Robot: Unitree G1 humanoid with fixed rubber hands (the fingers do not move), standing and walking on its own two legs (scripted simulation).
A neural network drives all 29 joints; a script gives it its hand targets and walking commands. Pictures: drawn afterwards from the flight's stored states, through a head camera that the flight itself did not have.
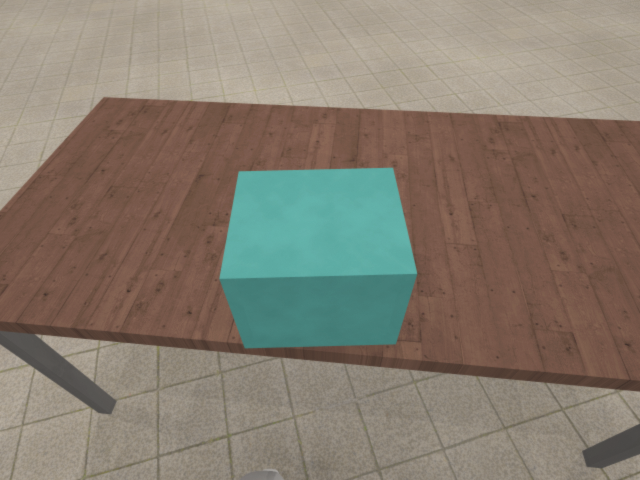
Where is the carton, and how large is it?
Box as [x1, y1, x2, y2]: [219, 168, 416, 347]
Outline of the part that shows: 392,168 239,171 219,278 244,347 395,343 416,276 416,270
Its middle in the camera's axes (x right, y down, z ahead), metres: +0.00 +0.03 +0.62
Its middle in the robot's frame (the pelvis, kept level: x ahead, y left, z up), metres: +0.45 +0.06 -0.02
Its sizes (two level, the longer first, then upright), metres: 0.246 0.208 0.196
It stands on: a table, 0.66 m high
